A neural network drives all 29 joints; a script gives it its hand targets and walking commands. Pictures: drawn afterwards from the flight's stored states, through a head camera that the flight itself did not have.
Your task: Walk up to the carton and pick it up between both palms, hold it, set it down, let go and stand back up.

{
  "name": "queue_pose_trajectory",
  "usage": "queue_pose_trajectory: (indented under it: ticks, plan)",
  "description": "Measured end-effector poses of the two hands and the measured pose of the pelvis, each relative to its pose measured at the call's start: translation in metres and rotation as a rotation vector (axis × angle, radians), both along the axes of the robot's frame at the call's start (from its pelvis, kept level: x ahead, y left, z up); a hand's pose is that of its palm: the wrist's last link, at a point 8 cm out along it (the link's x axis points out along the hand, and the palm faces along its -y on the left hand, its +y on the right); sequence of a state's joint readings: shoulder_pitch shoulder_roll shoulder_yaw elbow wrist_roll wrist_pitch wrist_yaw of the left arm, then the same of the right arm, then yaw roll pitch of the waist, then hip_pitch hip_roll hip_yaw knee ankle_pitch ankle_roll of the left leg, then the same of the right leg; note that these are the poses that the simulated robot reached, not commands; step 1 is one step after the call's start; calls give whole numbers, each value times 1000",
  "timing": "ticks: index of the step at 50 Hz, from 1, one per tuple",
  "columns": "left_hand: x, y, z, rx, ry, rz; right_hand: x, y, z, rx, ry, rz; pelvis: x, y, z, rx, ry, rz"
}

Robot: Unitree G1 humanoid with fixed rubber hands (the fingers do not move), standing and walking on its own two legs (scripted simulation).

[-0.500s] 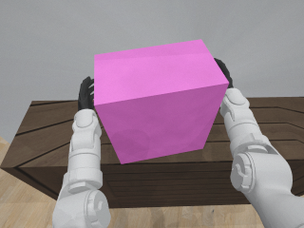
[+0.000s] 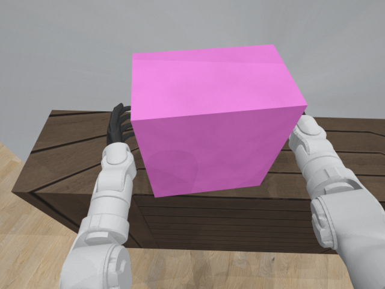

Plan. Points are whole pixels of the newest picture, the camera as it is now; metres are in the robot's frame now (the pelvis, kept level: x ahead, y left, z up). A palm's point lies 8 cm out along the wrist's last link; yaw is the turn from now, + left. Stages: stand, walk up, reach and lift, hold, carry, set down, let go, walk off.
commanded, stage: set down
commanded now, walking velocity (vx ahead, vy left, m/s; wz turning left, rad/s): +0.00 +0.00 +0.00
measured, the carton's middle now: (206, 130) +0.43 +0.00 +0.06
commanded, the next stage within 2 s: none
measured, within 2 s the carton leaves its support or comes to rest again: neither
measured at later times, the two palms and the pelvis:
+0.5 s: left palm (103, 178) +0.30 +0.20 +0.05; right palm (310, 149) +0.38 -0.21 +0.08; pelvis -0.03 +0.00 +0.00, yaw +0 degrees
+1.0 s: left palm (95, 206) +0.25 +0.21 +0.04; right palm (319, 180) +0.33 -0.23 +0.04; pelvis -0.02 +0.00 +0.00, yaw +0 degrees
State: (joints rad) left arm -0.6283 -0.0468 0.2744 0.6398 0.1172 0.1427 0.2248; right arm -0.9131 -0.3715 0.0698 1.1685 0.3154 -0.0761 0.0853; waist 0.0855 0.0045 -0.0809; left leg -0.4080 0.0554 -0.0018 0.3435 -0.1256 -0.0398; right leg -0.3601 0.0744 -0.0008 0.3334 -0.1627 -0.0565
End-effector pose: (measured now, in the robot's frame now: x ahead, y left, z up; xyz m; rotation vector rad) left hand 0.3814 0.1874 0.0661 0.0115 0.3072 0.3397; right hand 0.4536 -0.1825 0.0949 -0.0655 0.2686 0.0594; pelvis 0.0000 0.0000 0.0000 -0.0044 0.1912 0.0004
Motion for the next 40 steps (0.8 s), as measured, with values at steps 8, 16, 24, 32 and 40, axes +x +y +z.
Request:
queue_pose_trajectory:
  ticks: [8,16,24,32,40]
  plan:
    - [-30,4,-21,12,53,-3,-12,-8,1,8,-22,33,-6,1,0,-1,-8,-1]
    - [-61,14,-26,5,41,15,-38,-22,-3,-17,-23,50,-18,2,0,-3,-25,-2]
    - [-79,13,-15,-1,-9,1,-70,-30,-18,-26,19,73,-30,3,-1,-4,-42,-3]
    - [-88,14,-15,2,3,3,-83,-31,-23,-17,29,93,-33,3,-1,-5,-46,-3]
    - [-117,22,-28,9,36,31,-105,-41,-40,-29,36,103,-24,1,0,-2,-72,-1]
